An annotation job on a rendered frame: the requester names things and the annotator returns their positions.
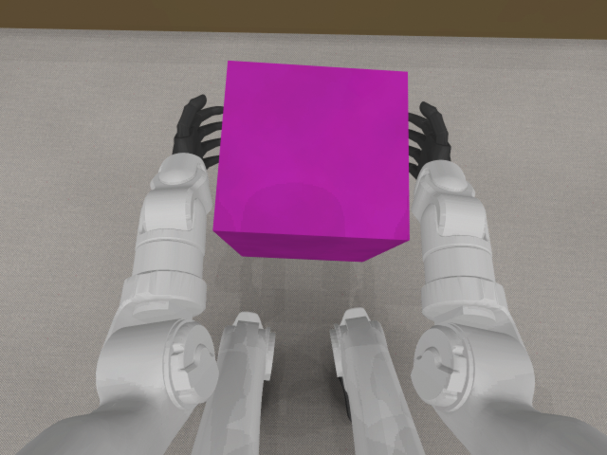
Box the left robot shin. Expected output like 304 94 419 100
218 312 264 354

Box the carton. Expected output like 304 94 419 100
212 61 410 262

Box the robot right upper arm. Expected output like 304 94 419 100
411 322 607 455

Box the robot left hand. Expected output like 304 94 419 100
172 95 224 169

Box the left robot thigh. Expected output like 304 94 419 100
191 320 275 455

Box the robot left upper arm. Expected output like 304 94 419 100
14 318 219 455

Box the robot right hand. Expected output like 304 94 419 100
408 101 451 179

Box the right robot forearm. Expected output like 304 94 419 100
411 160 535 390

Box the left robot forearm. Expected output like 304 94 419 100
96 153 212 394

